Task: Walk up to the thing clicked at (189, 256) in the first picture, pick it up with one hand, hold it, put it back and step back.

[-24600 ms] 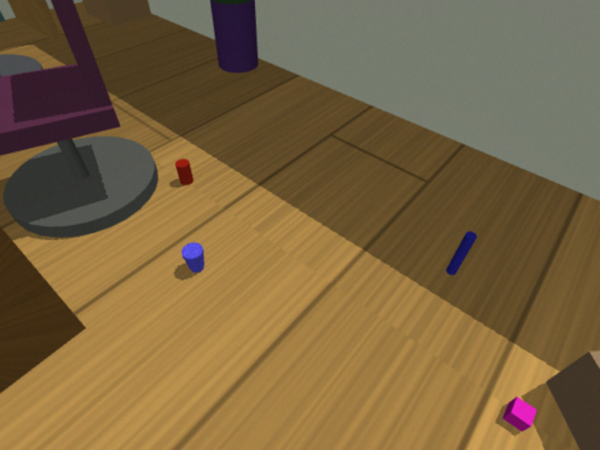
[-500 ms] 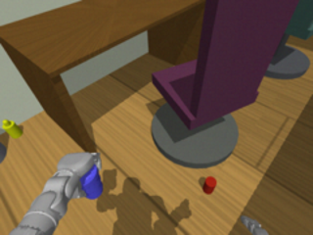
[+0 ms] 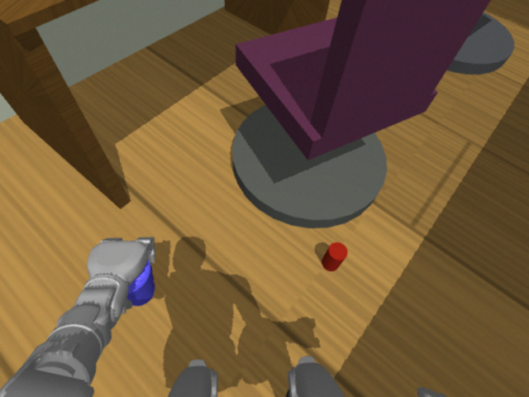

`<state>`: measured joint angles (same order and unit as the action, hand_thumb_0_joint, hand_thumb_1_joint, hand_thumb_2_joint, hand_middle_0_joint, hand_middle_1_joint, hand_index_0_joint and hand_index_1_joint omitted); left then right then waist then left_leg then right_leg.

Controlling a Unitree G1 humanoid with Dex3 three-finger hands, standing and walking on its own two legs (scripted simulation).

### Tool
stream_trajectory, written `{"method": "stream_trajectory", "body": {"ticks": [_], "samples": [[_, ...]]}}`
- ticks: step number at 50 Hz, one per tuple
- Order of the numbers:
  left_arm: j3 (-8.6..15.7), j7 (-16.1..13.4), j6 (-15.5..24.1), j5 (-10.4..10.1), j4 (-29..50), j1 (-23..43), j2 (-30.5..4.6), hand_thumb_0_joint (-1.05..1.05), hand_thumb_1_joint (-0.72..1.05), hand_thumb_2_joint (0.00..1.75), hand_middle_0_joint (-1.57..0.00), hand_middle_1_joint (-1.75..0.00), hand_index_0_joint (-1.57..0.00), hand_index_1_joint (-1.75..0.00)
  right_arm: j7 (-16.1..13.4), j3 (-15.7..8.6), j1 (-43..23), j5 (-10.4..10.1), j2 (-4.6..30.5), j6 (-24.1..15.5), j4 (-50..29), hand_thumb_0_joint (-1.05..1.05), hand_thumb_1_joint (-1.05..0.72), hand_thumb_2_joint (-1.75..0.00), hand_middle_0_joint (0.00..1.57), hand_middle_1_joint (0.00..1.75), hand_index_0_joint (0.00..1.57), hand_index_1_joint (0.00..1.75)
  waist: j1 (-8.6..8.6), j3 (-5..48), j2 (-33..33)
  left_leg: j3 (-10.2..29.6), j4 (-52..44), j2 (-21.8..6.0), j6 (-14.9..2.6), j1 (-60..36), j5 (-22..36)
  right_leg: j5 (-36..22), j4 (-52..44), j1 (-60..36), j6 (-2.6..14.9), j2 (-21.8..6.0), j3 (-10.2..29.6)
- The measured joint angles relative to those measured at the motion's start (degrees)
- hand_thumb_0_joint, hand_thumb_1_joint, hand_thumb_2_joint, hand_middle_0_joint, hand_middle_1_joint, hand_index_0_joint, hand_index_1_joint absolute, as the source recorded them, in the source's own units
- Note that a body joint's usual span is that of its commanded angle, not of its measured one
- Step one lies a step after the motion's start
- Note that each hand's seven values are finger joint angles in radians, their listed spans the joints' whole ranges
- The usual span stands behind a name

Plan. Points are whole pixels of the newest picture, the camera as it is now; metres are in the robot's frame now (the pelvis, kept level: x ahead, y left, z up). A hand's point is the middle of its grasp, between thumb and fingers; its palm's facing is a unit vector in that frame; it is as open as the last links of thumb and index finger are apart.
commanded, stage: crouch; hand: left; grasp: from above
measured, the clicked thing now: (133, 282) +0.35 +0.22 -0.17
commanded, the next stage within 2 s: lower in 1.38 s
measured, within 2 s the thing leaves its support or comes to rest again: neither
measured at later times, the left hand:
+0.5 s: hand (153, 296) +0.37 +0.23 -0.36, palm faces -0.47 +0.00 -0.88, open 10.2 cm
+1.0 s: hand (161, 295) +0.40 +0.24 -0.46, palm faces -0.47 -0.03 -0.88, open 10.2 cm
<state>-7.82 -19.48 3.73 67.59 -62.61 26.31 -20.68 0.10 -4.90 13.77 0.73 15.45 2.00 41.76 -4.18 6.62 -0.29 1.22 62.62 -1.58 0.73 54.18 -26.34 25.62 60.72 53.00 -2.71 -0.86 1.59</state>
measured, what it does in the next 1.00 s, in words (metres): lowers itself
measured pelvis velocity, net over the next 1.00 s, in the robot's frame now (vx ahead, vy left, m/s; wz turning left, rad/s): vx -0.05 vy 0.00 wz -0.06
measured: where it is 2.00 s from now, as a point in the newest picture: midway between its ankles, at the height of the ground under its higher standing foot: outside the picture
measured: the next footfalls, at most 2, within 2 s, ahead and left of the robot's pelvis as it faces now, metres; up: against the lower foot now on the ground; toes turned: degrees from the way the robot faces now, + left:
none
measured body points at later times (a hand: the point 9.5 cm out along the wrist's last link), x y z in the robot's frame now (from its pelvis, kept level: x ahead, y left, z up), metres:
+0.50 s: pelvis -0.04 +0.01 -0.20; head +0.16 +0.03 +0.20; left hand +0.39 +0.23 -0.31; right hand +0.01 -0.26 -0.33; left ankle +0.03 +0.12 -0.66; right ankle +0.03 -0.15 -0.66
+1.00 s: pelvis -0.05 +0.00 -0.28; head +0.19 +0.03 +0.10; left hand +0.42 +0.24 -0.41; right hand +0.00 -0.28 -0.40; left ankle +0.03 +0.12 -0.66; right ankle +0.03 -0.15 -0.66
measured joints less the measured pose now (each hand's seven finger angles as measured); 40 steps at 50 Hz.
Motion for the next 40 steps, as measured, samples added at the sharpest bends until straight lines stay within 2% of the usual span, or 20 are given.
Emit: {"method": "stream_trajectory", "body": {"ticks": [4,9,14,19,24,32,40], "samples": [[1.60,-2.34,-0.40,0.37,-3.10,3.81,-0.79,0.00,-0.11,0.86,-0.51,-1.04,-0.50,-1.01,-0.44,-0.21,0.77,0.83,0.16,-0.87,0.94,0.01,-0.90,-0.90,0.20,0.30,0.20,0.30,-1.35,2.19,-0.61,0.35,10.01,-0.03,-0.18,11.76,-3.08,2.94,9.66,11.54,-0.13,0.26,0.07],[3.51,-3.12,-0.94,0.14,-4.79,7.82,-2.36,0.00,-0.11,0.86,-0.52,-1.04,-0.51,-1.00,-0.97,-0.07,0.93,1.59,-0.49,-1.54,1.79,0.01,-0.90,-0.90,0.20,0.30,0.20,0.30,-3.01,4.11,-1.56,0.71,21.32,0.09,-0.50,24.80,-6.24,6.03,20.68,24.36,-0.56,0.48,0.25],[5.37,-2.53,-1.30,-0.40,-6.04,10.96,-3.82,0.00,-0.11,0.86,-0.52,-1.03,-0.51,-1.00,-0.69,0.63,0.28,2.34,-1.58,-2.31,2.05,0.01,-0.90,-0.90,0.20,0.30,0.20,0.30,-4.21,4.81,-2.44,0.99,30.07,0.37,-0.73,35.39,-8.11,8.01,29.31,34.73,-0.64,0.55,0.41],[6.55,-1.49,-0.10,-0.37,-6.96,12.77,-5.00,0.00,-0.12,0.86,-0.52,-1.03,-0.52,-1.00,0.27,1.49,-0.65,2.83,-2.28,-3.28,1.88,0.01,-0.90,-0.90,0.20,0.30,0.20,0.30,-4.65,5.04,-3.04,1.42,37.39,0.79,-0.79,44.22,-9.42,9.62,36.63,43.29,-0.64,0.48,0.39],[7.71,-1.62,1.99,0.55,-7.56,14.08,-6.14,0.00,-0.13,0.86,-0.53,-1.03,-0.52,-0.99,1.48,2.29,-1.98,3.52,-2.48,-4.52,1.71,0.01,-0.90,-0.90,0.21,0.30,0.20,0.30,-4.78,4.74,-2.82,2.23,43.74,1.18,-0.64,51.48,-10.52,10.98,42.87,50.14,-1.05,0.45,0.01],[8.98,-4.04,3.31,2.91,-9.61,17.29,-8.06,0.00,-0.14,0.87,-0.55,-1.02,-0.54,-0.98,3.17,2.83,-4.19,4.80,-1.91,-5.71,1.51,0.01,-0.91,-0.90,0.21,0.30,0.20,0.30,-5.44,3.79,-1.50,3.69,51.52,1.73,0.15,59.38,-11.89,12.74,50.53,57.51,-0.84,0.45,-0.88],[10.25,-4.49,2.40,2.66,-12.19,20.51,-10.43,0.00,-0.15,0.87,-0.56,-1.01,-0.55,-0.98,4.37,3.20,-4.89,5.39,-1.02,-5.88,0.63,0.01,-0.91,-0.90,0.20,0.30,0.20,0.30,-6.47,2.59,-0.89,4.66,56.38,1.64,0.63,63.54,-12.96,13.63,55.17,61.62,-0.87,0.95,-1.40]]}}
